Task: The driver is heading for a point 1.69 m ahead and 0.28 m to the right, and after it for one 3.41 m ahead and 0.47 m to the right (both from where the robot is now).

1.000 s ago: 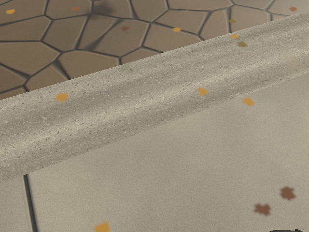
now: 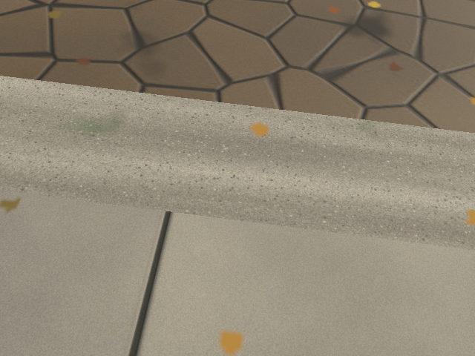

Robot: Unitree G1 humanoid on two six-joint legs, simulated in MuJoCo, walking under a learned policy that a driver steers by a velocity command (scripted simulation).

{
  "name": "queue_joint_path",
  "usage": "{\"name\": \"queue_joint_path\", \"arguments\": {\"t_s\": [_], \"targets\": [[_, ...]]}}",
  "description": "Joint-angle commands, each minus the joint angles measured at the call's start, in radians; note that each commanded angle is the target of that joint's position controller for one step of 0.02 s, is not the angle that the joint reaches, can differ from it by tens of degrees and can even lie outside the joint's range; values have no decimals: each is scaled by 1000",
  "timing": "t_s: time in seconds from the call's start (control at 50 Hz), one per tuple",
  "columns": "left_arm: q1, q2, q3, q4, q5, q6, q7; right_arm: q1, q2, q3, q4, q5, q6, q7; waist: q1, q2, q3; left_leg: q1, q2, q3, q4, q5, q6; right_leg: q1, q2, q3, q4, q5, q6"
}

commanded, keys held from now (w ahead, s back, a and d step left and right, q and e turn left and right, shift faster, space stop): no key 1.00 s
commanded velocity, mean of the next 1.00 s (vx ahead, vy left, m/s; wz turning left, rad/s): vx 0.00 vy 0.00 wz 0.08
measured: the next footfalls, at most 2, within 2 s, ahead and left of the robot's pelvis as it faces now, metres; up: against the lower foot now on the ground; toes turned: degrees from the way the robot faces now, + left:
right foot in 0.20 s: +0.06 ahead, -0.15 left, +0.00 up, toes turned +3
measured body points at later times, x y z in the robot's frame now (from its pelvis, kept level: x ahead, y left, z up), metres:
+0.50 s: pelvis +0.01 -0.03 -0.01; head +0.02 -0.03 +0.44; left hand +0.15 +0.22 -0.11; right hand +0.14 -0.29 -0.13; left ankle +0.01 +0.09 -0.74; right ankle +0.02 -0.15 -0.74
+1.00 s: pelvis +0.02 -0.05 +0.00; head +0.03 -0.05 +0.44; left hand +0.11 +0.21 -0.13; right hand +0.11 -0.31 -0.14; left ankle +0.01 +0.09 -0.74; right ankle +0.02 -0.15 -0.74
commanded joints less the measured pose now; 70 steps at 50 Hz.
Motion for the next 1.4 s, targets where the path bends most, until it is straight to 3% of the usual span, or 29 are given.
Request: {"name": "queue_joint_path", "arguments": {"t_s": [0.02,0.12,0.16,0.18,0.2,0.22,0.24,0.26,0.28,0.34,0.54,0.84,1.36,1.4], "targets": [[-9,42,1,-62,-2,-12,-3,-37,-136,-32,-58,-3,-15,-13,-4,165,-144,143,228,-184,-105,375,178,23,-21,27,-137,57,4],[-25,54,-4,-70,-9,-16,-16,-32,-143,-26,-33,-8,-11,1,-33,186,-98,67,238,-244,-108,205,192,173,-11,13,-361,27,-14],[2,40,-7,-61,-9,-23,-21,-53,-120,-13,-22,0,-12,6,-5,170,-85,42,220,-253,-82,176,169,260,-2,0,-523,106,-32],[24,28,-12,-53,0,-30,-26,-50,-99,-3,-11,5,-14,8,18,148,-83,15,198,-244,-69,155,134,346,-1,-1,-666,240,-47],[34,48,-13,-55,16,-36,-25,-12,-70,8,2,-6,-23,8,9,104,-105,-20,162,-230,-52,93,79,443,-54,62,-699,380,-65],[35,124,0,-66,22,-38,-19,42,-67,8,8,-26,-34,13,-43,-29,-125,-59,83,-159,16,-17,27,496,-156,142,-656,574,-111],[-6,100,-5,-49,18,-38,-25,63,-52,9,16,-22,-37,12,-78,-133,-135,10,36,-76,1,-81,-15,389,-164,158,-657,423,-171],[-38,42,-19,-65,14,-41,-32,16,-83,5,24,-27,-33,9,-45,-100,-104,51,41,-72,-2,-51,-37,330,-124,141,-678,277,-165],[-39,32,-23,-63,17,-45,-34,-20,-96,-2,22,-21,-27,6,-25,-74,-82,41,39,-74,7,-30,-31,317,-94,111,-676,219,-137],[-8,39,-28,-52,15,-61,-33,-17,-77,-1,29,-16,-10,1,-13,-48,-59,33,51,-96,1,24,-13,313,-67,80,-659,207,-108],[5,17,-44,-39,8,-55,-24,27,-53,-4,96,-9,-19,-10,-3,44,-60,46,58,-100,-1,104,-33,342,-42,58,-628,254,-117],[25,7,-52,59,3,-58,-27,55,-54,-10,203,-5,-13,-34,-9,32,-38,101,62,-92,-12,146,-50,332,-25,50,-665,257,-121],[72,13,-65,245,-4,-47,-16,82,-36,3,407,-1,-22,-45,-1,32,-8,97,56,-54,-60,124,-68,356,-15,57,-717,248,-140],[94,27,-60,262,-10,-41,-11,98,-19,8,422,4,-21,-46,5,0,-16,70,12,0,-11,-74,-61,360,-12,77,-756,-47,-161]]}}
Keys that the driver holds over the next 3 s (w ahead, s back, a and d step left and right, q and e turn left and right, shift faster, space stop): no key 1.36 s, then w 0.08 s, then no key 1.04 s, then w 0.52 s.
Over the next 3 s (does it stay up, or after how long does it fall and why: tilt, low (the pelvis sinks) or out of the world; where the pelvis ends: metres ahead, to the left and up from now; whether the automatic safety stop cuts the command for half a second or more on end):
stays up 0.14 -0.09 0.01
